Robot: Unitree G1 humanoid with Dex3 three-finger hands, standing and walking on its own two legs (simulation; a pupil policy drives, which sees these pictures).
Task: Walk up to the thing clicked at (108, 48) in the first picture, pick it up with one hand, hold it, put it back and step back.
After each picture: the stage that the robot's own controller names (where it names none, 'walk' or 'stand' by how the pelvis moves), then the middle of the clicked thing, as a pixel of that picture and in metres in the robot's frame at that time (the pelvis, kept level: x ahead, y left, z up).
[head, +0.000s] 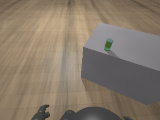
stand; (108, 44) +0.75 -0.18 -0.02
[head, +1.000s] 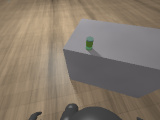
walk; (89, 43) +0.67 +0.06 +0.01
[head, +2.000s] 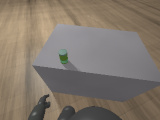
stand; (63, 56) +0.47 +0.22 +0.01
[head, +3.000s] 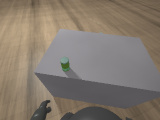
stand; (65, 64) +0.42 +0.20 -0.02
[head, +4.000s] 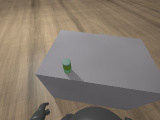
stand; (67, 66) +0.41 +0.18 -0.02
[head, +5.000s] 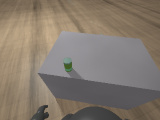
stand; (68, 64) +0.43 +0.19 -0.03
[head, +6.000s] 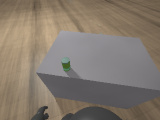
stand; (66, 64) +0.43 +0.20 -0.03
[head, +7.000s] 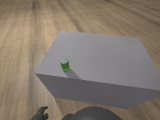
stand; (65, 64) +0.43 +0.21 -0.03
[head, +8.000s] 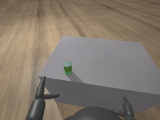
rise first; (68, 68) +0.41 +0.20 -0.02
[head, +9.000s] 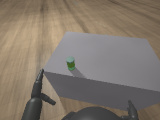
go down; (70, 63) +0.44 +0.19 -0.02
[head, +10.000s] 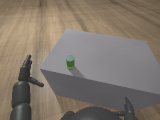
go down; (70, 62) +0.44 +0.18 -0.01
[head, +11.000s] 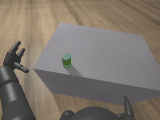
go down; (66, 60) +0.44 +0.17 +0.00
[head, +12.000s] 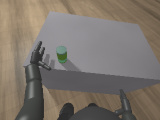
close in; (62, 55) +0.44 +0.18 +0.03
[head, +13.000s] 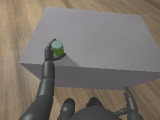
close; (58, 50) +0.46 +0.19 +0.06
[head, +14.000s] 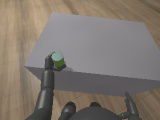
lift; (59, 61) +0.38 +0.20 +0.05
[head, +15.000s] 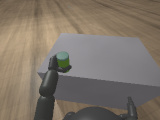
lift; (63, 62) +0.32 +0.16 +0.16
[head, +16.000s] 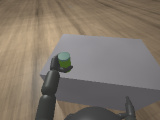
hold; (65, 62) +0.32 +0.16 +0.16
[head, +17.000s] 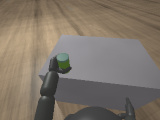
hold; (64, 63) +0.32 +0.17 +0.15
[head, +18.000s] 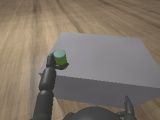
crouch; (61, 60) +0.34 +0.19 +0.15
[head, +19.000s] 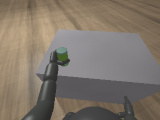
lower; (63, 57) +0.40 +0.18 +0.11
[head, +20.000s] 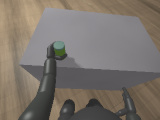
lower; (60, 51) +0.46 +0.18 +0.06
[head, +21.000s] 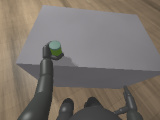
lower; (56, 50) +0.45 +0.19 +0.06
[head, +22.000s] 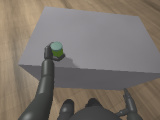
lower; (57, 51) +0.45 +0.19 +0.06
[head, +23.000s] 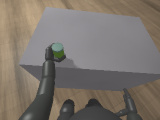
lower; (58, 52) +0.44 +0.18 +0.05
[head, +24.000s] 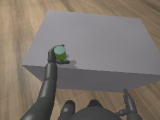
open; (61, 55) +0.43 +0.18 +0.05
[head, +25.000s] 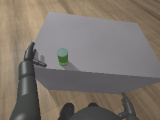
sink last; (63, 57) +0.42 +0.16 +0.04
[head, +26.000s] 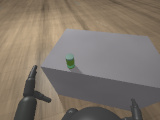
stand; (70, 61) +0.44 +0.19 +0.02
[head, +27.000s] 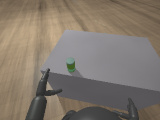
stand; (70, 65) +0.41 +0.18 +0.00
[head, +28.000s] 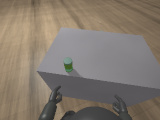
stand; (68, 65) +0.41 +0.18 -0.02
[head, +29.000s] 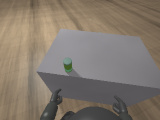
stand; (68, 65) +0.42 +0.18 -0.02
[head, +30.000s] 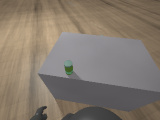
walk; (68, 67) +0.41 +0.18 -0.02
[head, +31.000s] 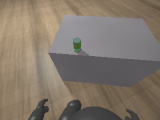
walk; (77, 45) +0.59 +0.14 +0.00
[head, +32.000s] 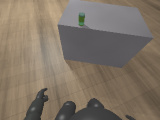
walk; (81, 19) +0.94 +0.15 +0.01
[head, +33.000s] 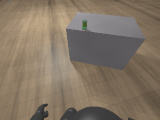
stand; (84, 24) +1.15 +0.13 -0.01
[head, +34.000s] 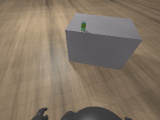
stand; (83, 26) +1.15 +0.14 -0.02
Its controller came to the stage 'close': yes
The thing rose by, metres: 0.20
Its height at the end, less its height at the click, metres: +0.00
